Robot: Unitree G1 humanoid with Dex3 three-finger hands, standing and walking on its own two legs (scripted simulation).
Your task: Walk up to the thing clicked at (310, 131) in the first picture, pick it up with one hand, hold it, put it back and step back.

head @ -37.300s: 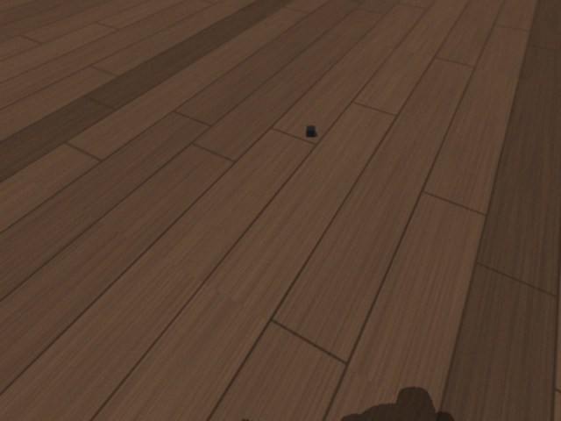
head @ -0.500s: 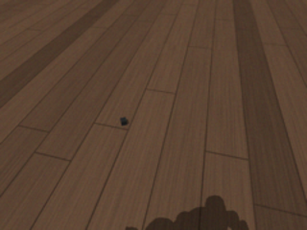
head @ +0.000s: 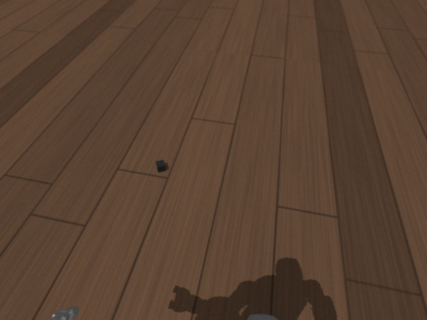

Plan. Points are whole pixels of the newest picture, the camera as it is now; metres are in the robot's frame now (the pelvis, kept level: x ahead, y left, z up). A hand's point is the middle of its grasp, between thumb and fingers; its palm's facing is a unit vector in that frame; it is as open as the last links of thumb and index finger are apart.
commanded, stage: step back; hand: left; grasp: from above
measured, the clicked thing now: (161, 166) +1.01 +0.28 -0.73
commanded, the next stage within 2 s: stand in 0.16 s
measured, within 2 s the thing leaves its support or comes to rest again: neither
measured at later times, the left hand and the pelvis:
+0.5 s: hand out of the picture +0.11 +0.25 -0.13, palm faces +0.00 -0.94 -0.33, open 7.4 cm; pelvis +0.02 +0.00 +0.02, yaw +1 degrees
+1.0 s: hand out of the picture +0.09 +0.25 -0.13, palm faces -0.01 -0.93 -0.36, open 7.4 cm; pelvis +0.02 -0.01 +0.02, yaw +1 degrees
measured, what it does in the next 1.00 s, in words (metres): stands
